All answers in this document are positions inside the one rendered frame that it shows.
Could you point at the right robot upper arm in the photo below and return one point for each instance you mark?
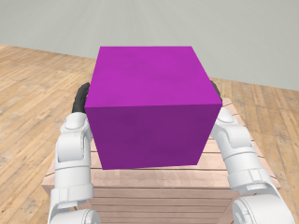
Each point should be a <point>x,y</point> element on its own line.
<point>261,209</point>

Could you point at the robot right forearm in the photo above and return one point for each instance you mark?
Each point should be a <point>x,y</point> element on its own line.
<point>245,171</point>

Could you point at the left robot upper arm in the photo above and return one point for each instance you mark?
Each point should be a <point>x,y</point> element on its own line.
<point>82,216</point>

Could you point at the carton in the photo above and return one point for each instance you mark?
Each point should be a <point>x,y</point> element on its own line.
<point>150,106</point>

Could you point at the robot left hand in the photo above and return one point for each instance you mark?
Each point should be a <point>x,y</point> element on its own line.
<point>80,99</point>

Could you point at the pedestal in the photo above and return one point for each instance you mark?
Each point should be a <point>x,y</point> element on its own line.
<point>187,194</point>

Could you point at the robot left forearm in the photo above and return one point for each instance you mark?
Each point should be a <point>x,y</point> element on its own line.
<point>72,165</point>

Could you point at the robot right hand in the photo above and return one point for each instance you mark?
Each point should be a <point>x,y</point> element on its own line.
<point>215,87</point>

